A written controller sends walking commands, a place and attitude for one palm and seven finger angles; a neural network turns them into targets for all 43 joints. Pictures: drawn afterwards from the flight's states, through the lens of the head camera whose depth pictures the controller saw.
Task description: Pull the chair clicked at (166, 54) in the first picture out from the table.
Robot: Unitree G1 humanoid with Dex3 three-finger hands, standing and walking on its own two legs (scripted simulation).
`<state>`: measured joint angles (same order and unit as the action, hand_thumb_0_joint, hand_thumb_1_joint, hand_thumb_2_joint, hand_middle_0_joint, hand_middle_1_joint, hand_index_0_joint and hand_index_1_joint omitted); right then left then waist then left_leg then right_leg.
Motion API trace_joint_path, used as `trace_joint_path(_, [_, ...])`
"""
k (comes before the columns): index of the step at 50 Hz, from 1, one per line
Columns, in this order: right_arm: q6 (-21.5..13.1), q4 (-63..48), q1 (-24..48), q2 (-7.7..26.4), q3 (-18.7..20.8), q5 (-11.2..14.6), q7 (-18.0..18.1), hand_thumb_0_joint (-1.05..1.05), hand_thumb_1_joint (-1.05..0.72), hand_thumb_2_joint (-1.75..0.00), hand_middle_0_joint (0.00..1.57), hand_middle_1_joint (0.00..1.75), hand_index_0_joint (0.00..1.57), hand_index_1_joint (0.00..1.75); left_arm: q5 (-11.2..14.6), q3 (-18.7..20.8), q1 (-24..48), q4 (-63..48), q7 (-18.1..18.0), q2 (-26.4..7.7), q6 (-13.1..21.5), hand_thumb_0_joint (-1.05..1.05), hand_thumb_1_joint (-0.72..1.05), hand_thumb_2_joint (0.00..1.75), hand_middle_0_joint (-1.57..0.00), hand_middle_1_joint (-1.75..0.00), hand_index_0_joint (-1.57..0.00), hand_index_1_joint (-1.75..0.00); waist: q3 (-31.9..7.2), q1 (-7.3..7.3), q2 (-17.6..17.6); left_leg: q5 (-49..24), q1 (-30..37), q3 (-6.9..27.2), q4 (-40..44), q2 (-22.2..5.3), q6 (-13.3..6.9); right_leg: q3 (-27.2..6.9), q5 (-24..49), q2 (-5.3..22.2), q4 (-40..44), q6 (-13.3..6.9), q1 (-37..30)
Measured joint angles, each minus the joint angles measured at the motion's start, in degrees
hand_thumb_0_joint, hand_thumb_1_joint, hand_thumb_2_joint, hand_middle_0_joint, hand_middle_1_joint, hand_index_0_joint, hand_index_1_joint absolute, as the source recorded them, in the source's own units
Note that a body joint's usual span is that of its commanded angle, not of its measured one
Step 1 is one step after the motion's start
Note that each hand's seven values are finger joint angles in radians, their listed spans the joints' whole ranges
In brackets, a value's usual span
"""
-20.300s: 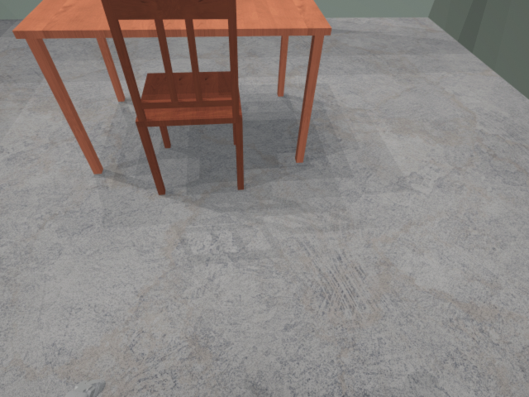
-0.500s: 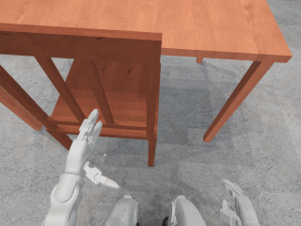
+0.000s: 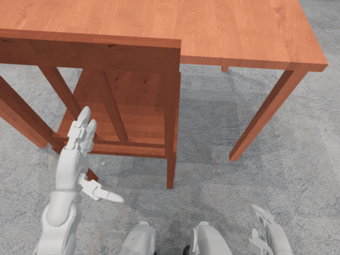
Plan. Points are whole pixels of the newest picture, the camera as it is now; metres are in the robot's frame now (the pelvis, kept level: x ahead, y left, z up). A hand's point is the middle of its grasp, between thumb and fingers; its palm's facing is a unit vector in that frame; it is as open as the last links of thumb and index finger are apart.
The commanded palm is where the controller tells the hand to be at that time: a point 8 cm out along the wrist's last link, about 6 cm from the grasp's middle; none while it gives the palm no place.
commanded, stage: aim the fingers beside a spindle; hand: left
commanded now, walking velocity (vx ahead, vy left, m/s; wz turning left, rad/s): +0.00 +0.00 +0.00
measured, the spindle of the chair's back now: (74, 108) +0.45 +0.27 +0.03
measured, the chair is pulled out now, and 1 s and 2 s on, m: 0.00 0.00 0.00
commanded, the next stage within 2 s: push the fingers through the gap in 2.00 s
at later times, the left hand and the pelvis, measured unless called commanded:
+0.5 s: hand (105, 174) +0.29 +0.16 +0.00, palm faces -0.07 -1.00 +0.01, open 17.0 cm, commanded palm +0.28 +0.21 +0.03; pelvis +0.00 +0.01 +0.00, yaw +0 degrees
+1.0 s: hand (102, 167) +0.29 +0.15 +0.05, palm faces -0.05 -1.00 -0.04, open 16.9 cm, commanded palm +0.28 +0.22 +0.03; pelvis +0.00 +0.02 +0.00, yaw +0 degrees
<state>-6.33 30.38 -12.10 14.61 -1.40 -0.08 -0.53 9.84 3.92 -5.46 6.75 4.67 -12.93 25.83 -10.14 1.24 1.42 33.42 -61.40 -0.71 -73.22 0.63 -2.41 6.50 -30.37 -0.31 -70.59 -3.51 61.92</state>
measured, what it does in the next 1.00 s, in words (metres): stands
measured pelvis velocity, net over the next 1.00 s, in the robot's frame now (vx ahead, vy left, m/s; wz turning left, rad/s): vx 0.00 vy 0.02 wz -0.01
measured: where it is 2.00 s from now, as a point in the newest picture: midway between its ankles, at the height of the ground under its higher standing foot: outside the picture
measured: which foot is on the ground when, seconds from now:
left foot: down 0.00-1.00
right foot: down 0.00-1.00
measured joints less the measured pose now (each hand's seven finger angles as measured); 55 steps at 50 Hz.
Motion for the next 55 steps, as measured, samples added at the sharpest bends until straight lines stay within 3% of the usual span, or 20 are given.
trace_joint_path(4, [0.8,0.4,0.4,0.4,-0.6,1.0,-0.4,0.02,-0.9,-0.9,0.2,0.3,0.2,0.3,1.7,2.8,4.3,7.2,2.6,-0.9,-2.2,-0.01,-0.5,0.3,-0.07,-0.08,-0.06,-0.08,-0.7,-0.22,0.2,0.0,-1.0,0.3,-0.5,0.1,0.0,0.3,0.0,0.1,-0.3,0.0,0.8])
trace_joint_path(9, [0.1,-1.0,0.4,0.5,-0.4,1.4,0.3,0.02,-0.9,-0.9,0.2,0.3,0.2,0.3,2.8,-1.6,1.8,7.5,6.7,0.8,-6.9,-0.01,-0.5,0.3,-0.06,-0.08,-0.05,-0.07,0.3,0.34,0.7,-0.1,-1.2,0.4,-0.4,0.2,-0.4,0.4,0.3,0.2,0.2,0.3,0.8])
trace_joint_path(13, [-1.1,-1.2,-0.1,0.0,0.3,0.3,0.6,0.02,-0.9,-0.9,0.2,0.3,0.2,0.3,1.1,-4.7,-3.5,-1.5,3.7,1.8,-4.2,-0.02,-0.5,0.3,-0.06,-0.08,-0.06,-0.08,0.7,0.45,0.3,-0.2,0.0,-0.2,0.6,0.2,-0.5,-0.3,0.5,0.1,1.0,0.6,-0.2])
trace_joint_path(18, [0.0,0.1,0.3,-0.3,-0.3,0.0,-0.2,0.01,-0.9,-0.9,0.2,0.3,0.2,0.3,-0.3,-0.1,0.4,0.2,-0.5,0.4,0.1,-0.02,-0.5,0.3,-0.07,-0.08,-0.07,-0.08,-0.6,-0.19,-0.1,-0.1,0.0,-0.4,0.3,0.4,-0.7,-0.4,0.2,0.3,0.4,0.7,-0.1])
trace_joint_path(22, [1.2,-0.2,0.9,0.0,-1.0,1.1,-0.6,0.01,-0.9,-0.9,0.2,0.3,0.2,0.3,1.4,2.4,4.7,8.6,2.6,-0.5,-3.7,-0.01,-0.5,0.3,-0.06,-0.08,-0.06,-0.08,-0.8,-0.12,0.0,0.2,-1.6,0.1,-1.0,0.4,-0.7,0.1,0.0,0.4,-0.5,0.6,1.2])
trace_joint_path(26, [0.6,-1.5,0.7,0.1,-0.5,1.3,0.2,0.02,-0.9,-0.9,0.2,0.3,0.2,0.3,2.5,-1.8,0.8,6.1,5.9,0.6,-7.3,-0.01,-0.5,0.3,-0.06,-0.08,-0.05,-0.07,0.5,0.38,0.5,0.1,-1.6,0.3,-0.9,0.3,-0.9,0.3,0.3,0.3,0.1,0.9,0.8])
trace_joint_path(30, [-0.8,-1.3,0.1,-0.2,0.0,0.3,0.7,0.02,-0.9,-0.9,0.2,0.3,0.2,0.3,1.1,-5.6,-4.4,-3.3,3.6,1.4,-4.3,-0.02,-0.5,0.3,-0.06,-0.08,-0.06,-0.07,0.8,0.31,0.3,-0.1,0.0,-0.2,0.3,0.4,-1.1,-0.2,0.6,0.3,1.2,1.3,-0.5])
trace_joint_path(34, [-0.2,-0.2,0.3,-0.3,-0.4,-0.1,0.2,0.01,-0.9,-0.9,0.2,0.3,0.2,0.3,-0.7,-2.4,-1.0,-2.4,-0.6,0.6,-0.3,-0.02,-0.5,0.3,-0.07,-0.08,-0.06,-0.08,-0.2,-0.07,0.1,-0.1,-0.1,-0.3,0.3,0.6,-1.2,-0.4,0.5,0.5,0.9,1.3,-0.3])
trace_joint_path(38, [1.3,0.0,1.1,-0.1,-1.1,0.6,-0.6,0.01,-0.9,-0.9,0.2,0.3,0.2,0.3,0.1,1.2,5.1,6.9,0.5,0.2,-3.2,-0.01,-0.5,0.3,-0.07,-0.08,-0.06,-0.08,-0.7,-0.03,0.0,0.2,-1.9,0.0,-1.2,0.6,-1.2,0.0,0.2,0.6,-0.4,1.2,1.3])
trace_joint_path(41, [1.6,-1.1,0.9,-0.1,-1.0,1.2,-0.4,0.02,-0.9,-0.9,0.2,0.3,0.2,0.3,1.4,-0.6,4.0,8.2,3.5,0.6,-7.2,-0.01,-0.5,0.3,-0.06,-0.08,-0.05,-0.07,-0.2,0.33,0.2,0.2,-2.4,0.1,-1.4,0.5,-1.2,0.1,0.2,0.5,-0.3,1.2,1.6])
trace_joint_path(43, [1.2,-1.7,0.7,-0.2,-0.6,1.1,0.0,0.02,-0.9,-0.9,0.2,0.3,0.2,0.3,1.5,-3.0,0.8,4.7,4.4,1.1,-8.1,-0.02,-0.5,0.3,-0.06,-0.08,-0.05,-0.07,0.3,0.6,0.4,0.2,-1.8,0.1,-1.0,0.4,-1.3,0.1,0.4,0.3,0.2,1.3,1.1])
trace_joint_path(47, [0.1,-1.6,-0.2,-0.6,-0.1,0.2,0.4,0.02,-0.9,-0.9,0.2,0.3,0.2,0.3,0.3,-6.0,-5.1,-4.8,1.9,1.4,-4.5,-0.02,-0.5,0.3,-0.06,-0.08,-0.06,-0.08,0.5,0.38,0.3,-0.1,0.2,-0.4,0.6,0.4,-1.2,-0.5,0.7,0.2,1.6,1.5,-0.7])
trace_joint_path(51, [0.6,-0.2,0.1,-0.5,-0.6,-0.1,0.0,0.01,-0.9,-0.9,0.2,0.3,0.2,0.3,-1.0,-2.3,-1.4,-2.4,-1.6,0.7,-0.3,-0.02,-0.5,0.3,-0.07,-0.08,-0.06,-0.08,-0.4,-0.12,0.2,-0.1,0.2,-0.3,0.5,0.5,-1.3,-0.4,0.5,0.4,1.2,1.4,-0.6])
trace_joint_path(55, [1.7,0.1,1.1,-0.1,-1.3,0.8,-0.5,0.01,-0.9,-0.9,0.2,0.3,0.2,0.3,0.1,1.2,5.1,7.8,0.5,0.0,-3.4,-0.01,-0.5,0.3,-0.07,-0.08,-0.06,-0.08,-0.7,0.05,-0.1,0.3,-2.0,0.2,-1.3,0.5,-1.1,0.1,0.1,0.4,-0.4,1.0,1.4])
